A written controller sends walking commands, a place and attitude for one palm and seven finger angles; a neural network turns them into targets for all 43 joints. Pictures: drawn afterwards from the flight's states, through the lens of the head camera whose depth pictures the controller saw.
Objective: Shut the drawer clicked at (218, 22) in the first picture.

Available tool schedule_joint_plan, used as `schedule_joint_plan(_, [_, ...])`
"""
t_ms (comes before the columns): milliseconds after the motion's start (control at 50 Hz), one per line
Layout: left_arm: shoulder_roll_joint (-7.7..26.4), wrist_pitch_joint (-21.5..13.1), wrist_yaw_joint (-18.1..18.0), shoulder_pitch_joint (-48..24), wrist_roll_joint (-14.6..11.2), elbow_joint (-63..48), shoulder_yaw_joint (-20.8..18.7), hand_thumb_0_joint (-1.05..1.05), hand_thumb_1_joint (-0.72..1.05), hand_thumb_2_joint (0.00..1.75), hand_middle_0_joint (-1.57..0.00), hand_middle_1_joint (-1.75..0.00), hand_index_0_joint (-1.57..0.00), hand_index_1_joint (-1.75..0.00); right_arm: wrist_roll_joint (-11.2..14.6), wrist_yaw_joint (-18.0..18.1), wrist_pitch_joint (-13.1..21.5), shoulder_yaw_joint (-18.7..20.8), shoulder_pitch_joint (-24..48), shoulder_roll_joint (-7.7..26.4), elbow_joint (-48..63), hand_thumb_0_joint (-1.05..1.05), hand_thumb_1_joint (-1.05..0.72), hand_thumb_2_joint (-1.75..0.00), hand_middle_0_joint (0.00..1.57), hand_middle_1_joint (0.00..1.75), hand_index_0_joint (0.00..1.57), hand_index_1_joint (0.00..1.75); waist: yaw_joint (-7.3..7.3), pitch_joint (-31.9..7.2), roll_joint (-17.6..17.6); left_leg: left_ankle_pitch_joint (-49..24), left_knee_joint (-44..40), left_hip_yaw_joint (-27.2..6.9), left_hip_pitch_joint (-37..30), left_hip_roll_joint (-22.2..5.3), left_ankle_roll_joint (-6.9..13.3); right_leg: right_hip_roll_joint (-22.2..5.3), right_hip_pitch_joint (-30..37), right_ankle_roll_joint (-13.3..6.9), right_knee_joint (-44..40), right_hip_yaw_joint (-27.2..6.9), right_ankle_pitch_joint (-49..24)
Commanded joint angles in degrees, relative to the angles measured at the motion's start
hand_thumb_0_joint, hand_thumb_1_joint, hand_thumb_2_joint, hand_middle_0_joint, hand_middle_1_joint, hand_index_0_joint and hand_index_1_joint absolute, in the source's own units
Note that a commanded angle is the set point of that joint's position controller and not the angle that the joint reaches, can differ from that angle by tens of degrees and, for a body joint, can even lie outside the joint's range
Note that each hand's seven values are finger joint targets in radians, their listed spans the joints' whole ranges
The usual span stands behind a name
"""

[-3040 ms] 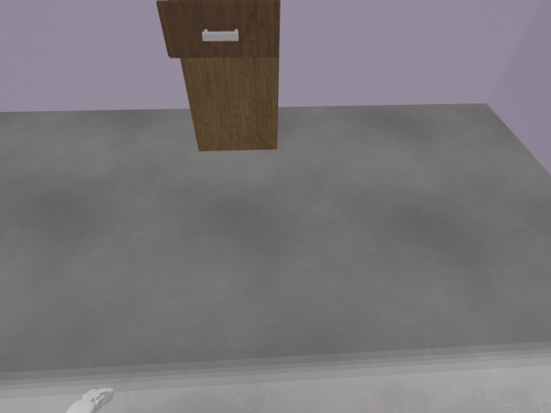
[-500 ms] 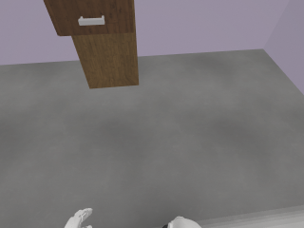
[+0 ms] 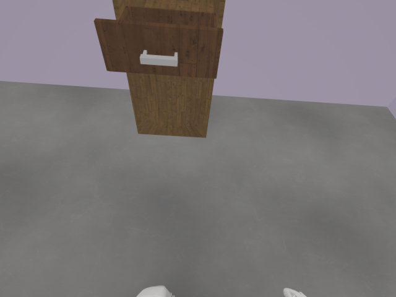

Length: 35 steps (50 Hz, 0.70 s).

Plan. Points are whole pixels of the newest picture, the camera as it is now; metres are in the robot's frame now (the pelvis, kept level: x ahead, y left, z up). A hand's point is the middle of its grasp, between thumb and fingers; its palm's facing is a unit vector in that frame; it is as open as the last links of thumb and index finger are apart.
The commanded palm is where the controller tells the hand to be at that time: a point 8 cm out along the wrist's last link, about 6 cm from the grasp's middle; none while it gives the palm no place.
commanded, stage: walk to a spot facing it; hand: left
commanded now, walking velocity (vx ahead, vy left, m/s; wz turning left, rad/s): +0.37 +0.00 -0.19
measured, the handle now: (159, 57) +0.81 +0.23 +0.02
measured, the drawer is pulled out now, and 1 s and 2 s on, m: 0.30 0.30 0.30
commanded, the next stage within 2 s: turn to face it in 0.32 s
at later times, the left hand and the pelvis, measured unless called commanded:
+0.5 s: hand (166, 207) +0.35 +0.12 -0.16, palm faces -0.20 -0.95 -0.22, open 7.4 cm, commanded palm none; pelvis +0.21 -0.04 -0.01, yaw -10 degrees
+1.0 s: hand (159, 215) +0.33 +0.14 -0.17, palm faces +0.08 -0.98 -0.17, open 7.3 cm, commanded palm none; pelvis +0.29 -0.04 +0.01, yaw +0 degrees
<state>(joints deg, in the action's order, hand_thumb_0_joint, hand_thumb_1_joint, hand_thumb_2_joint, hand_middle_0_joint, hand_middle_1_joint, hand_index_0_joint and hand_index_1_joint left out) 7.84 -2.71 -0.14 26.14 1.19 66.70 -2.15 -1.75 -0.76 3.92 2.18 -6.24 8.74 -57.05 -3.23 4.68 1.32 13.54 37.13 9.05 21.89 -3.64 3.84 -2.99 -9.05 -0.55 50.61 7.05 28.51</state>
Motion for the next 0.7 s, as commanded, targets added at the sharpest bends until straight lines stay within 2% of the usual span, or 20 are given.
schedule_joint_plan(0, [5.36,-1.49,0.31,-7.18,-0.14,-6.73,-1.65,0.00,0.90,0.90,-0.20,-0.30,-0.20,-0.30,0.65,1.91,0.34,2.35,-16.30,9.35,-2.63,0.00,-0.90,-0.90,0.20,0.30,0.20,0.30,7.48,-4.15,-4.34,-6.72,-22.99,-23.51,-21.82,-19.97,6.86,-4.17,-28.68,-0.54,25.24,-6.34,-6.38])
schedule_joint_plan(40, [3.09,-0.27,0.79,-4.44,0.34,-5.23,-1.52,0.00,0.90,0.90,-0.20,-0.30,-0.20,-0.30,0.66,2.09,1.20,1.35,-13.17,5.90,-2.72,0.00,-0.90,-0.90,0.20,0.30,0.20,0.30,3.99,-1.22,-2.87,-9.78,-24.63,-14.51,-14.18,-16.32,3.86,-5.34,-24.23,0.25,22.34,-6.42,-11.23])
schedule_joint_plan(80, [1.08,1.09,0.68,-2.23,0.78,-4.82,-1.69,0.00,0.90,0.90,-0.20,-0.30,-0.20,-0.30,0.63,2.28,1.67,1.26,-13.74,3.84,-3.14,0.00,-0.90,-0.90,0.20,0.30,0.20,0.30,2.47,-1.31,-5.62,-11.83,-25.65,-8.49,-12.08,-13.66,3.07,-4.87,-23.26,0.86,20.03,-5.96,-14.57])
schedule_joint_plan(140, [1.40,2.14,0.99,-4.00,0.76,-5.91,-1.87,0.00,0.90,0.90,-0.20,-0.30,-0.20,-0.30,0.98,2.36,1.96,0.87,-14.63,4.13,-3.52,0.00,-0.90,-0.90,0.20,0.30,0.20,0.30,1.85,0.30,-7.18,-12.52,-27.84,-5.10,-13.08,-12.95,3.16,-5.23,-26.90,1.55,16.91,-5.87,-18.95])
schedule_joint_plan(180, [1.87,2.64,1.22,-6.78,0.66,-7.04,-1.92,0.00,0.90,0.90,-0.20,-0.30,-0.20,-0.30,1.07,2.38,1.96,0.71,-15.64,4.81,-3.92,0.00,-0.90,-0.90,0.20,0.30,0.20,0.30,1.79,2.10,-7.02,-13.75,-28.50,-3.58,-14.06,-13.15,3.51,-5.46,-29.63,1.95,14.05,-5.73,-21.14])
schedule_joint_plan(240, [2.71,2.70,1.53,-12.39,0.59,-9.14,-1.95,0.00,0.90,0.90,-0.20,-0.30,-0.20,-0.30,0.87,2.48,1.79,0.72,-18.36,5.17,-5.01,0.00,-0.90,-0.90,0.20,0.30,0.20,0.30,2.96,3.88,-7.63,-17.72,-27.87,-1.74,-17.55,-13.33,3.34,-5.22,-31.28,1.67,6.15,-3.97,-22.48])
schedule_joint_plan(340, [2.89,2.32,1.90,-21.42,0.26,-12.96,-1.67,0.00,0.90,0.90,-0.20,-0.30,-0.20,-0.30,0.08,2.57,0.91,1.27,-22.08,6.82,-6.30,0.00,-0.90,-0.90,0.20,0.30,0.20,0.30,5.85,5.26,-6.71,-26.44,-23.65,1.40,-23.14,-15.40,3.57,-2.93,-27.78,-0.35,-8.33,-0.16,-18.14])
schedule_joint_plan(360, [2.86,2.25,1.92,-21.25,0.24,-13.29,-1.77,0.00,0.90,0.90,-0.20,-0.30,-0.20,-0.30,0.02,2.64,0.75,1.43,-21.46,7.31,-6.16,0.00,-0.90,-0.90,0.20,0.30,0.20,0.30,5.30,4.90,-7.53,-29.90,-21.82,2.46,-23.83,-16.02,3.37,-2.34,-26.12,-1.05,-10.07,0.07,-17.39])
schedule_joint_plan(400, [3.71,1.64,1.73,-17.58,0.40,-12.60,-1.90,0.00,0.90,0.90,-0.20,-0.30,-0.20,-0.30,0.10,2.76,0.37,1.51,-21.25,8.37,-6.15,0.00,-0.90,-0.90,0.20,0.30,0.20,0.30,3.65,1.44,-7.15,-44.14,-13.82,3.69,-24.83,-15.68,2.75,1.20,-18.46,-2.67,-12.77,2.48,-15.01])
schedule_joint_plan(420, [4.44,1.08,1.43,-12.42,0.59,-10.93,-1.98,0.00,0.90,0.90,-0.20,-0.30,-0.20,-0.30,0.35,2.76,0.22,1.42,-20.72,8.80,-6.23,0.00,-0.90,-0.90,0.20,0.30,0.20,0.30,1.50,-1.89,-6.90,-47.40,-7.32,4.41,-23.63,-14.60,1.73,2.64,-10.69,-3.17,-15.67,3.17,-17.27])
schedule_joint_plan(440, [6.48,0.25,1.00,-5.25,0.94,-8.52,-2.52,0.00,0.90,0.90,-0.20,-0.30,-0.20,-0.30,0.80,2.54,0.16,1.26,-20.31,8.13,-6.15,0.00,-0.90,-0.90,0.20,0.30,0.20,0.30,-1.82,-6.43,-3.23,-42.51,3.24,5.13,-17.24,-12.03,-0.31,2.60,2.64,-3.49,-20.87,2.23,-24.50])
schedule_joint_plan(460, [12.47,-0.74,0.17,1.23,1.16,-6.76,-3.95,0.00,0.90,0.90,-0.20,-0.30,-0.20,-0.30,1.69,1.97,0.19,0.74,-22.69,5.15,-5.87,0.00,-0.90,-0.90,0.20,0.30,0.20,0.30,-3.79,-14.34,7.55,-16.55,19.95,6.52,-3.55,-6.29,-3.25,-11.07,18.94,-7.47,-20.79,-12.16,-41.56])
schedule_joint_plan(480, [16.47,-0.98,-0.13,4.14,-0.34,-5.88,-4.21,0.00,0.90,0.90,-0.20,-0.30,-0.20,-0.30,2.18,2.31,-0.03,0.36,-24.78,3.09,-5.12,0.00,-0.90,-0.90,0.20,0.30,0.20,0.30,-1.84,-21.93,13.20,21.35,36.12,0.73,2.67,1.08,-5.14,-23.80,24.16,-14.33,-24.08,-28.42,-63.97])
schedule_joint_plan(500, [15.75,-0.55,-0.66,0.79,-0.96,-6.89,-3.76,0.00,0.90,0.90,-0.20,-0.30,-0.20,-0.30,2.26,2.80,-0.71,0.50,-22.24,3.82,-4.80,0.00,-0.90,-0.90,0.20,0.30,0.20,0.30,-1.65,-19.95,6.54,21.04,39.65,-6.98,2.70,-0.65,-4.02,-23.56,18.75,-16.27,-26.65,-24.33,-63.31])
schedule_joint_plan(520, [13.91,-0.42,-1.03,-4.46,-0.72,-7.66,-3.18,0.00,0.90,0.90,-0.20,-0.30,-0.20,-0.30,2.15,2.55,-1.06,0.44,-20.34,1.96,-4.89,0.00,-0.90,-0.90,0.20,0.30,0.20,0.30,-0.06,-14.07,4.28,17.16,40.01,-7.27,4.74,-2.23,-4.31,-21.45,12.07,-14.56,-28.37,-19.83,-57.24])
schedule_joint_plan(560, [9.92,-0.36,-1.41,-10.76,-0.67,-9.13,-1.91,0.00,0.90,0.90,-0.20,-0.30,-0.20,-0.30,1.36,2.48,-2.55,0.31,-18.55,1.71,-5.30,0.00,-0.90,-0.90,0.20,0.30,0.20,0.30,2.47,-6.25,2.62,12.13,38.33,-9.08,3.44,-4.24,-4.49,-19.02,-1.66,-10.82,-32.10,-14.14,-48.66])
schedule_joint_plan(600, [7.25,-0.43,-1.62,-14.95,-0.42,-9.75,-0.90,0.00,0.90,0.90,-0.20,-0.30,-0.20,-0.30,1.03,2.51,-3.96,-0.07,-21.61,-0.05,-6.61,0.00,-0.90,-0.90,0.20,0.30,0.20,0.30,5.76,-4.92,1.01,8.81,31.41,-9.22,-0.18,-4.39,-5.12,-16.11,-8.34,-8.41,-34.34,-6.19,-43.85])
schedule_joint_plan(620, [6.91,-0.33,-1.63,-15.99,-0.31,-9.85,-0.70,0.00,0.90,0.90,-0.20,-0.30,-0.20,-0.30,0.99,2.42,-4.45,-0.20,-22.38,-0.66,-6.92,0.00,-0.90,-0.90,0.20,0.30,0.20,0.30,6.53,-4.71,1.67,8.48,27.35,-8.51,-1.82,-4.10,-5.41,-15.17,-10.25,-7.81,-34.73,-3.78,-41.37])
schedule_joint_plan(640, [7.12,-0.22,-1.72,-16.62,-0.09,-9.88,-0.79,0.00,0.90,0.90,-0.20,-0.30,-0.20,-0.30,1.03,2.19,-4.69,-0.15,-22.88,-1.01,-6.95,0.00,-0.90,-0.90,0.20,0.30,0.20,0.30,7.06,-5.13,2.99,8.17,23.77,-7.56,-3.04,-3.58,-5.59,-14.40,-10.61,-7.43,-34.93,-1.96,-39.52])
schedule_joint_plan(680, [6.63,0.45,-1.68,-16.07,-0.11,-10.31,-1.24,0.00,0.90,0.90,-0.20,-0.30,-0.20,-0.30,0.80,2.02,-5.13,-0.07,-21.62,-1.10,-6.12,0.00,-0.90,-0.90,0.20,0.30,0.20,0.30,6.22,-4.87,4.66,6.47,20.46,-5.80,-2.45,-2.69,-6.05,-13.67,-10.45,-7.55,-36.08,-0.73,-33.13])
